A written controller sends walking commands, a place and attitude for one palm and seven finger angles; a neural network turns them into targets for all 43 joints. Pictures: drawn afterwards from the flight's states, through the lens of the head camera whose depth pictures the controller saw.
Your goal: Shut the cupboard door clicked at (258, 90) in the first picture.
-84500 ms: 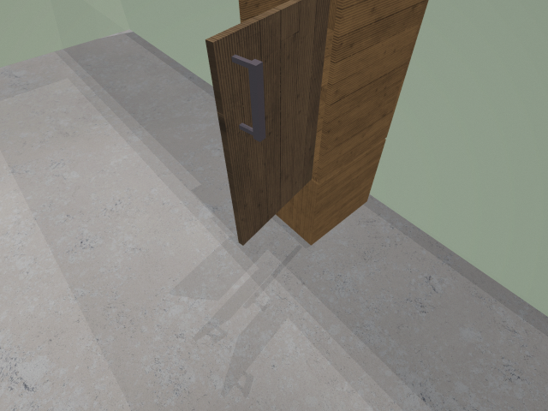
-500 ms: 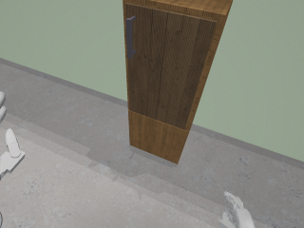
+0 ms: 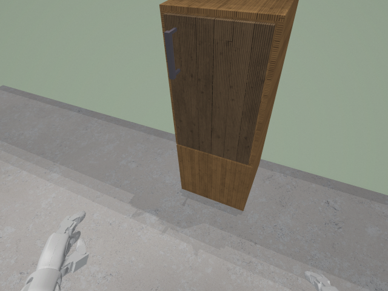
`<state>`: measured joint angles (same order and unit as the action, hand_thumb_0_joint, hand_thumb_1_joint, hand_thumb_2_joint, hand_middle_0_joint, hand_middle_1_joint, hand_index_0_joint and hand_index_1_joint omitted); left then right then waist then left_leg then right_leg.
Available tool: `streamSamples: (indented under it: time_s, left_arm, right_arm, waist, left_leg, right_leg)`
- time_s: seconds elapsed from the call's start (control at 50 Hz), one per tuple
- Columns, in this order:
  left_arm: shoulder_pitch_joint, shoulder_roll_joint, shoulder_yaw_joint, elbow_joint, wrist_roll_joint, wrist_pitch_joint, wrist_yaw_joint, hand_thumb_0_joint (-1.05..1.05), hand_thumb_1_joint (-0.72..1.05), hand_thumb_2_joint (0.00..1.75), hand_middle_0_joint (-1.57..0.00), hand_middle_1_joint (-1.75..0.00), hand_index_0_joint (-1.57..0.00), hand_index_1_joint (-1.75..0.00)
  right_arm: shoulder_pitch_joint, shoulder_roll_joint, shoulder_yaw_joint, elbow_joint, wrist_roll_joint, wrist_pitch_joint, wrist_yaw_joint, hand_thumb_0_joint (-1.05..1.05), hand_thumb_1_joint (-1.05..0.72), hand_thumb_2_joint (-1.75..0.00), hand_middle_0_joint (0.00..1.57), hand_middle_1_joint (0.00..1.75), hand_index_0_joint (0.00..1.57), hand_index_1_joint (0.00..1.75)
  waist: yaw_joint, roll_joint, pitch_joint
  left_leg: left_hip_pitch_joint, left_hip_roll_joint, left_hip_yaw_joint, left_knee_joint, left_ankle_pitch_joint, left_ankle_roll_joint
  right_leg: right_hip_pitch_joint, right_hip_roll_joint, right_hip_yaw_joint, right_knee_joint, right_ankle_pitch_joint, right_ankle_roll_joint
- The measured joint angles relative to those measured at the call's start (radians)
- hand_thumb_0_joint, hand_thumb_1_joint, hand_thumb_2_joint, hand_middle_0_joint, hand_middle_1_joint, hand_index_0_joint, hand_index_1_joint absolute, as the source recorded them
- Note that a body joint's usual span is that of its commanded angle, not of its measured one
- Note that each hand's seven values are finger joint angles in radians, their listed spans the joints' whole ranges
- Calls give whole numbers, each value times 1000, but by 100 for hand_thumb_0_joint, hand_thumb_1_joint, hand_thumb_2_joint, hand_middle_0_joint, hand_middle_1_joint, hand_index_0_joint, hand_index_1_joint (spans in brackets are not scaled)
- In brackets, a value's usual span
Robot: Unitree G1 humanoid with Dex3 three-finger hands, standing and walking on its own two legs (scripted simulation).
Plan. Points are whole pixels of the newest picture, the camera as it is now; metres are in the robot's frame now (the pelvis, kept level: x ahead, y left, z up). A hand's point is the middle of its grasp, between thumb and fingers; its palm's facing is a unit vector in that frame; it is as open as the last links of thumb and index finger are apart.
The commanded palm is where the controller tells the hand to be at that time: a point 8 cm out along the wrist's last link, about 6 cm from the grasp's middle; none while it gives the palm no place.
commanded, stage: let the arm hang, fingers relaxed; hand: left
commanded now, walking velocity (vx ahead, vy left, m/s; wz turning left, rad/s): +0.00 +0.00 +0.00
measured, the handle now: (173, 54) +0.83 +0.11 +0.14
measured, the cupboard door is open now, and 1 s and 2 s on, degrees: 0 0 0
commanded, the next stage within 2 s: look to check the result in 0.96 s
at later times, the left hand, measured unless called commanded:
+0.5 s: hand out of the picture -0.13 +0.16 -0.15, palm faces +0.06 -0.98 -0.19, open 7.4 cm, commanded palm none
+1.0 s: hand out of the picture -0.03 +0.13 -0.17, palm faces +0.05 -0.99 -0.15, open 7.4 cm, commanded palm none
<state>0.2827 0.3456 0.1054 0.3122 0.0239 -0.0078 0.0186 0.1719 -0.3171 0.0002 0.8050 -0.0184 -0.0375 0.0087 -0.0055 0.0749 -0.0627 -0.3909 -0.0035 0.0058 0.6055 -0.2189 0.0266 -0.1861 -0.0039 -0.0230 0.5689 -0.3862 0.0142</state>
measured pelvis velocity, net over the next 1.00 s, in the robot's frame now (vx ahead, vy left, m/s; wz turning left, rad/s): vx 0.00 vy -0.02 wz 0.01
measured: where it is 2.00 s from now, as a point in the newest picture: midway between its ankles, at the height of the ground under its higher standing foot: outside the picture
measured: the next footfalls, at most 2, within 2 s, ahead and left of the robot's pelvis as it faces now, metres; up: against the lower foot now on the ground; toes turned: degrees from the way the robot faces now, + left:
none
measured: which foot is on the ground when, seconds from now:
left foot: down 0.00-1.00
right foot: down 0.00-1.00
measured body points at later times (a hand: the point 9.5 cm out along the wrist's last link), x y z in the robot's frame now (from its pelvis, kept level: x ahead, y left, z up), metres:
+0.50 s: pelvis -0.01 +0.00 +0.01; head -0.01 -0.01 +0.46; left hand -0.13 +0.21 -0.14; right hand -0.05 -0.21 -0.15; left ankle +0.06 +0.10 -0.73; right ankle -0.05 -0.13 -0.73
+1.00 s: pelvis +0.00 -0.02 +0.01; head -0.01 -0.02 +0.46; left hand -0.03 +0.18 -0.15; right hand -0.04 -0.23 -0.15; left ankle +0.06 +0.10 -0.73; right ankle -0.05 -0.13 -0.73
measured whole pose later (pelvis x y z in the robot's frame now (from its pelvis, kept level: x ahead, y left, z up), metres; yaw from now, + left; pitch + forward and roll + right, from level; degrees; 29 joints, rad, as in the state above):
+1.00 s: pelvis +0.00 -0.02 +0.01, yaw +1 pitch -2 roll +0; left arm 0.33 0.10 0.02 1.14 0.01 0.00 0.04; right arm 0.34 -0.12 0.00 1.13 -0.02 0.02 -0.03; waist -0.02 0.00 0.02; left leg -0.29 0.01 -0.01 0.47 -0.15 0.00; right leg -0.09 0.01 -0.04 0.46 -0.33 -0.02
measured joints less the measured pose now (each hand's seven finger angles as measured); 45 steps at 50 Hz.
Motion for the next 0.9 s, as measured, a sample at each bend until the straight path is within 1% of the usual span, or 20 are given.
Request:
streamSamples:
  time_s: [0.06, 0.1, 0.12, 0.14, 0.16, 0.2, 0.24, 0.3, 0.36, 0.44, 0.52, 0.62, 0.72, 0.9]
  left_arm:
    - [-18, -63, -75, 293, 2, 53, -14, 1, 91, 89, -20, -30, -19, -30]
    - [-7, -109, -107, 439, -1, 70, -15, 1, 91, 89, -20, -30, -19, -30]
    - [2, -131, -119, 499, -3, 74, -16, 1, 91, 89, -20, -30, -19, -30]
    - [12, -152, -128, 553, -5, 76, -17, 2, 91, 89, -20, -30, -19, -30]
    - [23, -162, -117, 601, -5, 75, -2, 2, 93, 89, -20, -30, -20, -30]
    - [48, -166, -109, 679, -9, 68, -1, 2, 96, 89, -20, -30, -20, -30]
    - [76, -170, -105, 738, -11, 59, -4, 2, 97, 89, -20, -30, -20, -30]
    - [119, -180, -101, 806, -13, 49, -3, 2, 96, 89, -20, -30, -20, -30]
    - [156, -191, -99, 854, -13, 43, 2, 1, 94, 89, -20, -30, -20, -30]
    - [185, -204, -99, 890, -12, 36, 10, 1, 93, 89, -20, -30, -20, -30]
    - [188, -217, -99, 897, -11, 29, 17, 1, 92, 89, -20, -30, -20, -30]
    - [160, -232, -98, 881, -9, 20, 23, 1, 91, 89, -20, -30, -19, -30]
    - [117, -248, -96, 854, -7, 13, 24, 1, 91, 89, -20, -30, -19, -30]
    - [61, -253, -92, 825, -9, 6, 20, 1, 91, 89, -20, -30, -20, -30]
  right_arm:
    - [2, 15, 3, 45, -10, 29, 2, 1, -91, -90, 20, 29, 20, 30]
    - [22, 37, 9, 75, -13, 43, 0, 1, -91, -90, 20, 29, 20, 30]
    - [34, 48, 12, 94, -13, 48, -1, 1, -91, -90, 20, 29, 20, 30]
    - [48, 59, 16, 115, -13, 53, -3, 1, -91, -90, 20, 29, 20, 30]
    - [64, 73, 18, 137, -12, 57, -6, 1, -91, -90, 20, 29, 20, 30]
    - [94, 98, 20, 183, -11, 65, -13, 1, -91, -90, 20, 29, 20, 30]
    - [120, 119, 20, 224, -8, 72, -21, 1, -91, -90, 20, 29, 20, 30]
    - [150, 143, 16, 271, -5, 77, -30, 1, -91, -90, 20, 29, 20, 30]
    - [167, 162, 12, 298, -1, 78, -36, 1, -91, -90, 20, 29, 20, 30]
    - [171, 183, 8, 315, 2, 76, -39, 1, -91, -90, 20, 29, 20, 30]
    - [163, 200, 6, 321, 2, 73, -39, 1, -91, -90, 20, 29, 20, 30]
    - [151, 213, 3, 320, 0, 69, -37, 1, -91, -90, 20, 29, 20, 30]
    - [153, 208, -1, 323, -3, 67, -38, 2, -92, -90, 20, 29, 20, 30]
    - [164, 198, -7, 318, -6, 59, -40, 1, -91, -90, 20, 29, 20, 30]
  waist:
    - [-27, -27, 23]
    - [-37, -58, 43]
    - [-39, -73, 53]
    - [-38, -86, 62]
    - [-34, -98, 70]
    - [-22, -114, 86]
    - [-10, -116, 100]
    - [4, -105, 115]
    - [9, -86, 122]
    - [6, -63, 119]
    - [2, -49, 106]
    - [-2, -45, 83]
    - [-5, -52, 65]
    - [-16, -69, 67]
  left_leg:
    - [19, -5, 4, -16, 13, -3]
    - [36, -5, 4, -32, 22, -6]
    - [45, -3, 2, -42, 27, -8]
    - [51, -1, 0, -53, 32, -9]
    - [56, 2, -4, -63, 38, -11]
    - [64, 6, -11, -83, 51, -14]
    - [71, 8, -18, -101, 63, -15]
    - [80, 8, -21, -124, 77, -15]
    - [90, 5, -19, -142, 87, -12]
    - [100, 1, -13, -157, 96, -9]
    - [106, -1, -7, -162, 99, -8]
    - [107, -1, -3, -157, 96, -11]
    - [106, -1, -4, -152, 92, -14]
    - [101, 6, -12, -143, 82, -24]
  right_leg:
    - [7, -6, 3, 8, -1, -5]
    - [21, -6, 3, -1, 5, -8]
    - [29, -4, 2, -12, 10, -9]
    - [38, -1, 0, -25, 18, -9]
    - [45, 3, -3, -40, 26, -11]
    - [59, 9, -10, -71, 44, -16]
    - [72, 13, -16, -100, 60, -18]
    - [85, 14, -19, -129, 77, -18]
    - [92, 11, -17, -143, 87, -15]
    - [93, 5, -12, -143, 89, -12]
    - [90, 1, -7, -131, 84, -12]
    - [84, 1, -3, -113, 74, -14]
    - [80, 1, -4, -100, 65, -17]
    - [80, 9, -10, -99, 58, -27]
